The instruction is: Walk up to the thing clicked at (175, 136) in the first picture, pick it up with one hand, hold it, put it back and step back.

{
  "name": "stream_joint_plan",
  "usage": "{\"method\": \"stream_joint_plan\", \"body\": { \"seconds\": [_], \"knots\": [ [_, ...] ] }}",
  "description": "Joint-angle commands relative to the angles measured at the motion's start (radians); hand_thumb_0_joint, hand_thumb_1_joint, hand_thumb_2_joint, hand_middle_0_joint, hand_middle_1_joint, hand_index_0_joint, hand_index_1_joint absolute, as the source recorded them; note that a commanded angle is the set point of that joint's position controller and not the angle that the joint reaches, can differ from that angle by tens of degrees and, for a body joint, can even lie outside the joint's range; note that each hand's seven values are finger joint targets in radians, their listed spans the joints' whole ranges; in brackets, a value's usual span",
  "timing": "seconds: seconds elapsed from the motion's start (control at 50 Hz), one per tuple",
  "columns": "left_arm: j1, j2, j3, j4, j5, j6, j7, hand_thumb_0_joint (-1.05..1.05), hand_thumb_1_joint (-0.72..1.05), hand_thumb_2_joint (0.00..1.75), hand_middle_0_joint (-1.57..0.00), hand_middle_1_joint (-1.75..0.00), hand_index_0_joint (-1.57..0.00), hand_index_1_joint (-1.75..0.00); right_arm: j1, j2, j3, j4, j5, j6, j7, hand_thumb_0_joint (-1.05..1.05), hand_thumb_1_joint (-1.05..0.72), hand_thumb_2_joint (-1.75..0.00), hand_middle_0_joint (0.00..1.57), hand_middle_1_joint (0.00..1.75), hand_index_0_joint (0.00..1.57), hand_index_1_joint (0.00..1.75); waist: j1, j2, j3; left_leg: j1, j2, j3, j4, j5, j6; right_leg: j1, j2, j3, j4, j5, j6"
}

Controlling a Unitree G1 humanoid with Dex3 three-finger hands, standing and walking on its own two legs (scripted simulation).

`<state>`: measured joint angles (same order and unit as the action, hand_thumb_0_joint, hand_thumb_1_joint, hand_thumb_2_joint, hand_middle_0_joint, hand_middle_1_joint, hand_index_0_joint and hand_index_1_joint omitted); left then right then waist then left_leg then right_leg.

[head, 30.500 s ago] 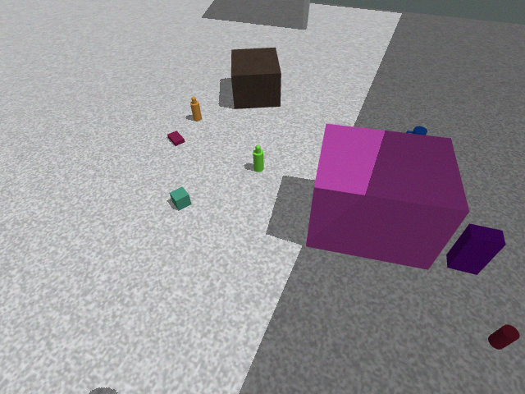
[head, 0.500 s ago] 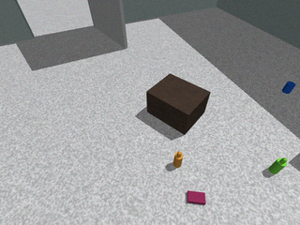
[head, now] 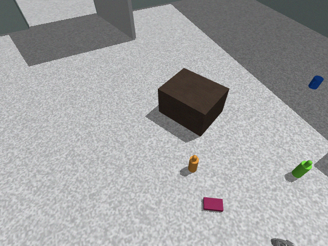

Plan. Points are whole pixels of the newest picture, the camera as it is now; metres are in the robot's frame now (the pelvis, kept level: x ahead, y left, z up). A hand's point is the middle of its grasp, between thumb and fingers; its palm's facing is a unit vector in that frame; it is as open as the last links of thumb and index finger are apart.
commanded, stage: rise first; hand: right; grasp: from above
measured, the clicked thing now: (213, 204) +0.46 -0.25 -0.76
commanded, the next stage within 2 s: none
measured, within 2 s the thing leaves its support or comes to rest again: neither
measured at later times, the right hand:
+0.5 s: hand out of the picture +0.14 -0.26 -0.21, palm faces -0.13 +0.89 -0.43, open 13.1 cm
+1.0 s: hand out of the picture +0.15 -0.28 -0.29, palm faces -0.33 +0.75 -0.58, open 13.5 cm
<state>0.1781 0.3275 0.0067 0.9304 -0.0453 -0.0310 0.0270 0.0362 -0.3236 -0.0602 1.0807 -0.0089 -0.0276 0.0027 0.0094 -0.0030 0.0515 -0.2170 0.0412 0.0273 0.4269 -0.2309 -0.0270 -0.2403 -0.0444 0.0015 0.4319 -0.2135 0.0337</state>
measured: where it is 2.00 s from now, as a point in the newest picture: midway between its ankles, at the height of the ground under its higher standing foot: outside the picture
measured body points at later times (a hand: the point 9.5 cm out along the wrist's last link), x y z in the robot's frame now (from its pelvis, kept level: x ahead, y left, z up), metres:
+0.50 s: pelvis +0.00 -0.01 -0.06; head +0.08 -0.02 +0.38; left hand +0.14 +0.25 -0.16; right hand +0.15 -0.31 -0.18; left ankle -0.01 +0.14 -0.74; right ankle +0.01 -0.14 -0.74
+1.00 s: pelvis -0.02 -0.01 -0.15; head +0.11 -0.03 +0.28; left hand +0.18 +0.24 -0.24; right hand +0.16 -0.32 -0.26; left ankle -0.01 +0.14 -0.74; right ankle +0.01 -0.14 -0.74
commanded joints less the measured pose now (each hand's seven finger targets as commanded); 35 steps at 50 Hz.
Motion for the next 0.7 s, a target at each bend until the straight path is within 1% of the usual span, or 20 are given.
{"method": "stream_joint_plan", "body": {
  "seconds": [0.0,0.04,0.08,0.1,0.14,0.18,0.22,0.26,0.3,0.32,0.36,0.4,0.48,0.54,0.56,0.58,0.6,0.62,0.64,0.68],
  "knots": [
    [0.062,0.116,0.073,-0.159,0.022,-0.038,0.015,0.00,0.87,0.89,-0.20,-0.30,-0.20,-0.30,-0.118,-0.260,-0.129,-0.006,-0.105,-0.013,0.019,0.00,-0.28,-0.80,0.26,0.80,0.28,0.78,-0.003,0.029,-0.204,-0.078,-0.030,0.006,0.058,0.115,0.035,-0.084,0.059,-0.048,0.088,0.091,-0.039],
    [0.071,0.110,0.086,-0.217,0.027,-0.040,0.006,0.00,0.86,0.89,-0.20,-0.30,-0.20,-0.30,-0.022,-0.245,-0.153,-0.057,-0.132,0.003,0.023,0.00,-0.12,-0.80,0.25,0.86,0.27,0.84,-0.041,-0.041,-0.274,-0.087,-0.035,0.005,0.113,0.135,0.045,-0.101,0.065,-0.046,0.128,0.134,-0.027],
    [0.070,0.099,0.091,-0.251,0.024,-0.044,0.002,0.00,0.87,0.89,-0.20,-0.30,-0.20,-0.30,-0.009,-0.220,-0.147,-0.130,-0.144,0.029,0.010,0.00,0.03,-0.79,0.25,0.87,0.27,0.85,-0.041,-0.046,-0.278,-0.102,-0.043,0.012,0.128,0.132,0.042,-0.106,0.060,-0.040,0.129,0.145,-0.022],
    [0.066,0.098,0.094,-0.277,0.022,-0.044,-0.001,0.00,0.86,0.89,-0.20,-0.30,-0.20,-0.30,-0.009,-0.197,-0.133,-0.172,-0.150,0.051,0.005,0.00,0.10,-0.79,0.25,0.88,0.27,0.86,-0.025,-0.068,-0.294,-0.111,-0.044,0.013,0.136,0.133,0.043,-0.095,0.057,-0.038,0.132,0.149,-0.021],
    [0.055,0.095,0.094,-0.315,0.019,-0.042,-0.009,0.00,0.87,0.89,-0.20,-0.30,-0.20,-0.30,0.015,-0.187,-0.138,-0.183,-0.162,0.097,-0.003,0.00,0.26,-0.80,0.26,0.86,0.26,0.86,-0.014,-0.025,-0.260,-0.156,-0.052,0.023,0.156,0.098,0.041,-0.140,0.048,-0.027,0.154,0.126,-0.022],
    [0.031,0.086,0.090,-0.351,0.019,-0.049,-0.012,0.00,0.88,0.89,-0.20,-0.30,-0.20,-0.30,-0.043,-0.212,-0.144,-0.276,-0.171,0.117,-0.013,0.00,0.37,-0.83,0.26,0.86,0.25,0.87,-0.008,-0.012,-0.255,-0.200,-0.047,0.021,0.182,0.054,0.039,-0.191,0.048,-0.026,0.197,0.076,-0.026],
    [0.047,0.078,0.090,-0.362,0.020,-0.058,-0.017,0.00,0.88,0.89,-0.20,-0.30,-0.20,-0.30,0.006,-0.171,-0.133,-0.284,-0.175,0.134,-0.015,0.00,0.39,-0.83,0.26,0.87,0.25,0.89,0.003,0.011,-0.249,-0.251,-0.046,0.018,0.226,0.015,0.035,-0.240,0.047,-0.030,0.244,0.035,-0.028],
    [0.057,0.076,0.096,-0.376,0.025,-0.072,-0.016,0.00,0.88,0.89,-0.20,-0.30,-0.20,-0.30,-0.028,-0.176,-0.137,-0.380,-0.186,0.129,-0.016,0.00,0.40,-0.85,0.26,0.88,0.24,0.89,0.010,-0.023,-0.294,-0.308,-0.047,0.019,0.291,0.021,0.037,-0.259,0.040,-0.022,0.299,0.041,-0.026],
    [0.075,0.072,0.096,-0.374,0.029,-0.083,-0.014,0.00,0.88,0.89,-0.20,-0.30,-0.20,-0.30,0.040,-0.180,-0.153,-0.380,-0.199,0.134,-0.019,0.00,0.39,-0.84,0.26,0.88,0.25,0.90,0.007,-0.033,-0.306,-0.345,-0.044,0.018,0.343,0.020,0.035,-0.298,0.035,-0.018,0.346,0.043,-0.026],
    [0.060,0.068,0.098,-0.406,0.029,-0.091,-0.013,0.00,0.88,0.89,-0.20,-0.30,-0.20,-0.30,-0.013,-0.187,-0.143,-0.516,-0.205,0.125,-0.018,0.00,0.40,-0.85,0.25,0.89,0.24,0.90,0.004,-0.052,-0.361,-0.357,-0.043,0.015,0.369,0.041,0.037,-0.288,0.032,-0.014,0.366,0.067,-0.024],
    [0.059,0.070,0.097,-0.415,0.030,-0.100,-0.009,0.00,0.87,0.89,-0.20,-0.30,-0.20,-0.30,0.066,-0.162,-0.139,-0.481,-0.217,0.143,-0.018,0.00,0.41,-0.86,0.24,0.89,0.22,0.91,0.021,-0.032,-0.323,-0.407,-0.046,0.019,0.396,0.009,0.034,-0.338,0.027,-0.004,0.394,0.033,-0.025],
    [0.070,0.063,0.099,-0.412,0.033,-0.106,-0.010,0.00,0.85,0.89,-0.20,-0.30,-0.20,-0.30,0.109,-0.173,-0.145,-0.558,-0.226,0.156,-0.020,0.00,0.42,-0.88,0.23,0.89,0.21,0.92,0.005,-0.067,-0.350,-0.418,-0.042,0.016,0.424,0.000,0.037,-0.357,0.026,-0.003,0.418,0.026,-0.024],
    [0.051,0.059,0.098,-0.453,0.034,-0.119,-0.007,0.00,0.85,0.89,-0.20,-0.30,-0.20,-0.30,0.165,-0.165,-0.139,-0.648,-0.250,0.192,-0.022,0.00,0.42,-0.88,0.21,0.91,0.19,0.93,0.015,-0.040,-0.382,-0.441,-0.042,0.011,0.458,0.014,0.034,-0.401,0.027,-0.002,0.479,0.030,-0.032],
    [0.046,0.057,0.095,-0.458,0.036,-0.129,-0.005,0.00,0.86,0.89,-0.20,-0.30,-0.20,-0.30,0.200,-0.167,-0.139,-0.690,-0.260,0.220,-0.025,0.00,0.40,-0.85,0.22,0.92,0.21,0.92,0.017,-0.068,-0.364,-0.504,-0.045,0.014,0.496,-0.020,0.037,-0.440,0.021,0.003,0.505,0.002,-0.030],
    [0.034,0.054,0.095,-0.479,0.038,-0.134,-0.005,0.00,0.87,0.89,-0.20,-0.30,-0.20,-0.30,0.209,-0.165,-0.135,-0.741,-0.264,0.223,-0.025,0.00,0.41,-0.86,0.22,0.91,0.21,0.92,0.015,-0.079,-0.393,-0.509,-0.045,0.018,0.514,-0.005,0.039,-0.436,0.018,0.010,0.522,0.028,-0.030],
    [0.048,0.054,0.096,-0.470,0.039,-0.136,-0.004,0.00,0.87,0.89,-0.20,-0.30,-0.20,-0.30,0.233,-0.157,-0.132,-0.725,-0.268,0.230,-0.027,0.00,0.40,-0.84,0.21,0.92,0.21,0.92,0.023,-0.060,-0.404,-0.516,-0.046,0.018,0.526,0.001,0.037,-0.444,0.018,0.009,0.538,0.035,-0.032],
    [0.028,0.050,0.091,-0.488,0.038,-0.141,-0.003,0.00,0.87,0.89,-0.20,-0.30,-0.20,-0.30,0.222,-0.168,-0.136,-0.761,-0.272,0.234,-0.029,0.00,0.39,-0.84,0.21,0.93,0.22,0.92,0.015,-0.069,-0.396,-0.530,-0.045,0.018,0.537,-0.004,0.037,-0.466,0.020,0.009,0.552,0.026,-0.033],
    [0.031,0.049,0.091,-0.496,0.038,-0.144,-0.003,0.00,0.87,0.89,-0.20,-0.30,-0.20,-0.30,0.233,-0.158,-0.131,-0.770,-0.274,0.237,-0.031,0.00,0.39,-0.84,0.21,0.94,0.22,0.93,0.025,-0.067,-0.403,-0.544,-0.045,0.017,0.547,-0.008,0.038,-0.475,0.020,0.011,0.560,0.021,-0.032],
    [0.026,0.046,0.089,-0.499,0.039,-0.148,-0.003,0.00,0.89,0.89,-0.20,-0.30,-0.20,-0.30,0.258,-0.156,-0.132,-0.782,-0.275,0.241,-0.031,0.00,0.40,-0.83,0.21,0.93,0.23,0.92,0.015,-0.075,-0.406,-0.553,-0.045,0.019,0.565,-0.003,0.040,-0.488,0.019,0.014,0.574,0.037,-0.032],
    [0.027,0.047,0.088,-0.507,0.039,-0.153,-0.003,0.00,0.89,0.90,-0.20,-0.30,-0.20,-0.30,0.269,-0.158,-0.132,-0.808,-0.279,0.245,-0.035,0.00,0.41,-0.84,0.21,0.95,0.22,0.94,0.020,-0.059,-0.423,-0.568,-0.045,0.021,0.580,-0.017,0.038,-0.510,0.019,0.017,0.593,0.021,-0.033]
  ]
}}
